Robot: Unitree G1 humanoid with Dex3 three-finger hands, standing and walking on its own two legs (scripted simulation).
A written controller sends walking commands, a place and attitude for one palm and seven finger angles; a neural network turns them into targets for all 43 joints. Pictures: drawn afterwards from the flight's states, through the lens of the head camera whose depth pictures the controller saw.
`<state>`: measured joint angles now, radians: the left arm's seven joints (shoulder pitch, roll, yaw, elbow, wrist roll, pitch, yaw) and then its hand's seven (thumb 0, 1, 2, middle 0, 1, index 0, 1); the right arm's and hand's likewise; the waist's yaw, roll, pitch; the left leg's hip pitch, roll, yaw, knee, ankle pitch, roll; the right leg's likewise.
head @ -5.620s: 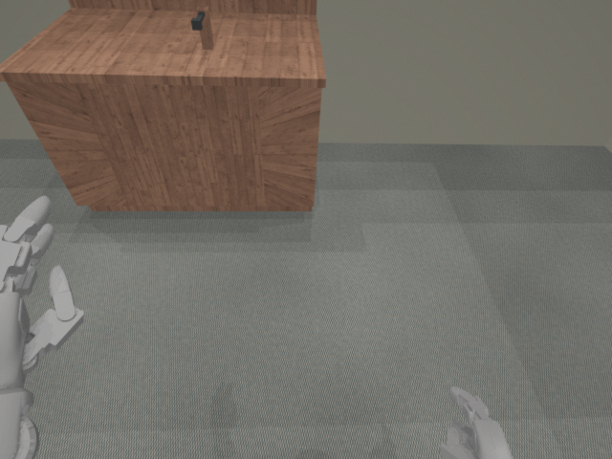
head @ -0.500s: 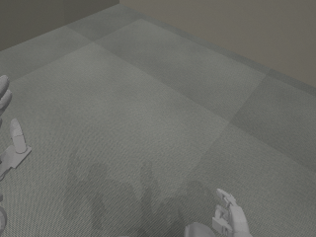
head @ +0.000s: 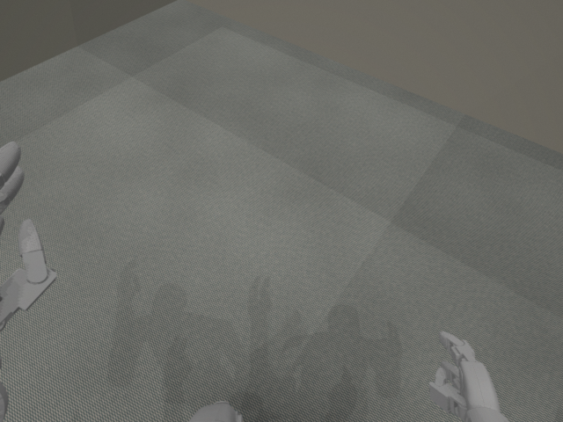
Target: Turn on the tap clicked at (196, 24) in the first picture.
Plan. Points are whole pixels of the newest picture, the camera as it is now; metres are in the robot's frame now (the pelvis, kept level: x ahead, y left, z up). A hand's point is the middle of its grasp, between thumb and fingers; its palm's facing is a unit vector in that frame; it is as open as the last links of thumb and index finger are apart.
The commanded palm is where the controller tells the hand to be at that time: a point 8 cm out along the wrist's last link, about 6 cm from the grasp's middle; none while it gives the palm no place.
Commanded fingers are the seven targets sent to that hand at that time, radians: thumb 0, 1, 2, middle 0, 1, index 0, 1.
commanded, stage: turn to face it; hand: left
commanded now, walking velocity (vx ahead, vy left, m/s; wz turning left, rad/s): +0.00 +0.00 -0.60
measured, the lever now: out of the picture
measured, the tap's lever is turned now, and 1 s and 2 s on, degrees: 0 0 0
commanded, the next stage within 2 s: none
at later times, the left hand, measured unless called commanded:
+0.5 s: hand (193, 227) +0.29 +0.12 +0.17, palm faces +0.11 -0.81 -0.57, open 7.5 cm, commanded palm +0.24 +0.18 +0.18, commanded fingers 0.00 0.90 0.90 -0.20 -0.30 -0.20 -0.30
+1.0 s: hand (279, 276) +0.23 +0.02 +0.19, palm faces -0.03 -0.90 -0.44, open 7.5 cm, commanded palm +0.21 +0.08 +0.18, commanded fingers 0.00 0.90 0.90 -0.20 -0.30 -0.20 -0.30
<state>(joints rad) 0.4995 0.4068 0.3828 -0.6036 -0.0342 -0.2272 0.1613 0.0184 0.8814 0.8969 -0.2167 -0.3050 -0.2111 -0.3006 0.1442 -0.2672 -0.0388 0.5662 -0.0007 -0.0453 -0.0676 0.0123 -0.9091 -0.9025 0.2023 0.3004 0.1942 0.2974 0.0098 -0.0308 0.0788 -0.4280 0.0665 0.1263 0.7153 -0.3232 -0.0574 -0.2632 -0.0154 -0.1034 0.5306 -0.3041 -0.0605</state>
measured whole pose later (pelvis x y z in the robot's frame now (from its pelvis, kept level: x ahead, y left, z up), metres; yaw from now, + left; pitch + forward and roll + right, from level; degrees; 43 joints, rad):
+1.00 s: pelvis -0.07 -0.07 +0.00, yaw -32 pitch +1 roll +4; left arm 0.47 0.35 0.36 -0.46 -0.07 -0.19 0.15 0.01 0.88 0.90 -0.21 -0.30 -0.21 -0.30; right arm 0.16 -0.26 -0.04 0.58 0.01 0.08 -0.02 0.01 -0.91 -0.90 0.20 0.30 0.19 0.30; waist 0.04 0.01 0.00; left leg -0.43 0.02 0.00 0.96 -0.40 -0.08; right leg -0.34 0.13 0.06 0.35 -0.02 -0.12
